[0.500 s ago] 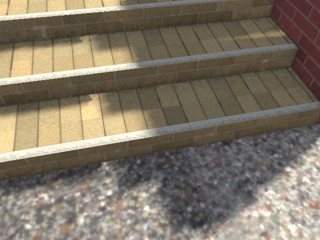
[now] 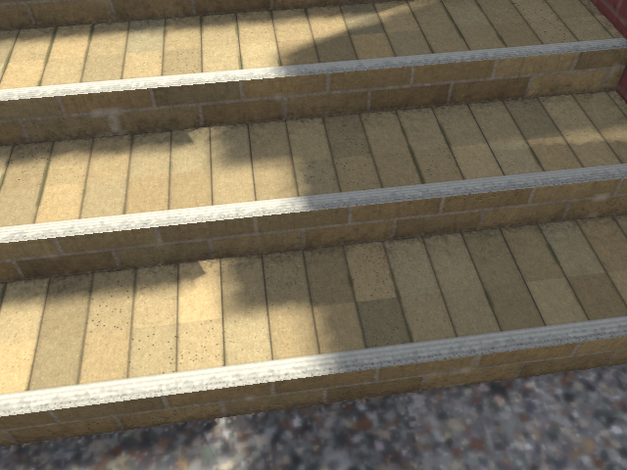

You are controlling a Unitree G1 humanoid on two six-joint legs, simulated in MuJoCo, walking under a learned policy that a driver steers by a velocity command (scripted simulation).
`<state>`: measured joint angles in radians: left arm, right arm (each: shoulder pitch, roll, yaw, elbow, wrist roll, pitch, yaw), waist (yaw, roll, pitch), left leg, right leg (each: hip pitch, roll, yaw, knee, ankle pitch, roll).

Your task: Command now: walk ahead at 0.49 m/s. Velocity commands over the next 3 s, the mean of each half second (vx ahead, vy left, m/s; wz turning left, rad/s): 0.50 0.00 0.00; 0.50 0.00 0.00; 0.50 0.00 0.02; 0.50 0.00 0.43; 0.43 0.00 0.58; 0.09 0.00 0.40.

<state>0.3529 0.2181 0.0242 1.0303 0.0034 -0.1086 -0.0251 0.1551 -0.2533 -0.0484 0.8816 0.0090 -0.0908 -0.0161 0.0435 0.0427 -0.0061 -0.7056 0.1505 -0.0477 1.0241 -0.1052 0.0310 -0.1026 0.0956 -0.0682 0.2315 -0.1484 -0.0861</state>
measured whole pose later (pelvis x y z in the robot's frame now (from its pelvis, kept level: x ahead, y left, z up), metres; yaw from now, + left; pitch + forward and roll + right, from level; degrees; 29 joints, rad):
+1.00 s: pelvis +0.53 +0.02 -0.01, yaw +0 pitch +2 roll +0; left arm 0.41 0.18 0.01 1.08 0.03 -0.04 -0.03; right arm 0.19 -0.20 0.00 0.87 0.04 -0.07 0.01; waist 0.04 0.05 -0.03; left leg -0.94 0.04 -0.01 2.01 -0.42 0.07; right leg -0.26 0.04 -0.06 0.47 -0.24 -0.07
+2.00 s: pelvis +1.08 -0.01 +0.22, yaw +17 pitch +1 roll -1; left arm 0.22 0.22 0.03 0.90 0.03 -0.08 -0.01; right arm 0.25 -0.25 -0.05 0.81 0.03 -0.04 0.02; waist 0.00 0.04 -0.06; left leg -0.69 -0.01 -0.08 1.72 -0.14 0.15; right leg -0.48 -0.11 -0.21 0.82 -0.34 -0.03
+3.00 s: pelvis +1.47 +0.23 +0.39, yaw +45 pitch +2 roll -1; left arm 0.26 0.21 0.01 0.68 -0.01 0.00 0.06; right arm 0.23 -0.15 0.04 0.65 -0.02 -0.02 -0.04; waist 0.01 -0.06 -0.06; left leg -0.31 -0.10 -0.11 0.55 -0.27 0.08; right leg -0.87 -0.02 0.07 1.72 -0.28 0.11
